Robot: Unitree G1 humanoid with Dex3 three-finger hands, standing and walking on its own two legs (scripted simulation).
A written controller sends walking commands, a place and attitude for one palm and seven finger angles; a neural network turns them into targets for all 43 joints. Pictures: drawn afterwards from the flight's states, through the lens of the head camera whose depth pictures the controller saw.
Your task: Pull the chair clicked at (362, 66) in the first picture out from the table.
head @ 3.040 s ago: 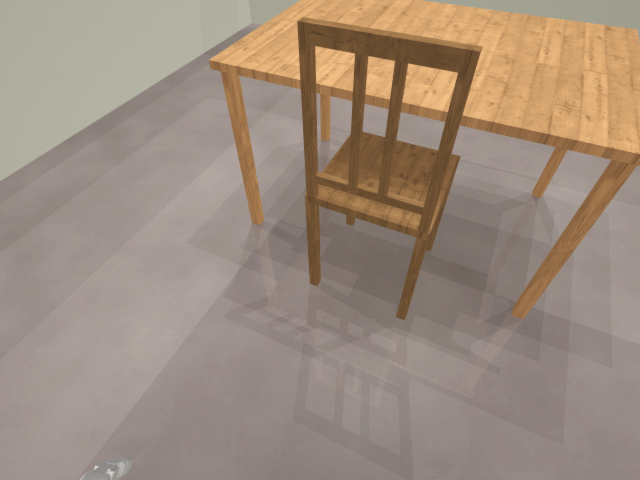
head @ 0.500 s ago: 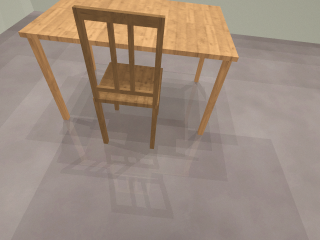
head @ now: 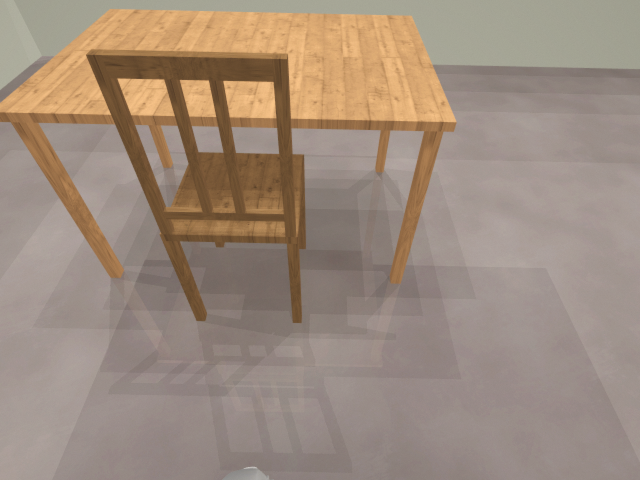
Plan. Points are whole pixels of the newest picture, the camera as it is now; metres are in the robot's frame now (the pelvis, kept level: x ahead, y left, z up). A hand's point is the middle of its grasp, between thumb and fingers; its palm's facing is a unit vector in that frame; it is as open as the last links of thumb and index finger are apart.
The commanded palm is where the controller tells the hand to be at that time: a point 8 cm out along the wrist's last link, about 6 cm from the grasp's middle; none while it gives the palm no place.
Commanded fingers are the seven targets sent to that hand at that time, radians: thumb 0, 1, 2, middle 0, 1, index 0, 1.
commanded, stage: take the last steps up to it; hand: left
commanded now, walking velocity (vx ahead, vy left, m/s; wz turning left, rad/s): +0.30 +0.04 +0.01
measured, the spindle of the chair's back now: (192, 153) +0.79 +0.32 -0.05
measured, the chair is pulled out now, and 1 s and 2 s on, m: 0.00 0.00 0.00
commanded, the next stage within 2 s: come to a stop and stand still in 0.62 s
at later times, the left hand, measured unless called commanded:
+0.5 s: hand (176, 430) +0.23 +0.23 -0.17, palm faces +0.03 -0.98 -0.20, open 7.2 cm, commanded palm none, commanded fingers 0.00 0.90 0.90 -0.20 -0.30 -0.20 -0.30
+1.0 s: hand (213, 376) +0.33 +0.20 -0.19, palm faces +0.05 -0.99 -0.15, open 7.3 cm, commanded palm none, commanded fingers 0.00 0.90 0.90 -0.20 -0.30 -0.20 -0.30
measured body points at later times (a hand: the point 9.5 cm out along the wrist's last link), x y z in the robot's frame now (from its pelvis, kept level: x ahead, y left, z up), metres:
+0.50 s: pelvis +0.18 +0.05 +0.00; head +0.19 +0.04 +0.45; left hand +0.23 +0.29 -0.15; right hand +0.17 -0.17 -0.16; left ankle +0.15 +0.15 -0.74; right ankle +0.26 -0.07 -0.71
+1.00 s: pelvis +0.32 +0.04 -0.01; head +0.36 +0.06 +0.44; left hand +0.32 +0.26 -0.18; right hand +0.40 -0.19 -0.15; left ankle +0.38 +0.15 -0.74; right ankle +0.28 -0.07 -0.72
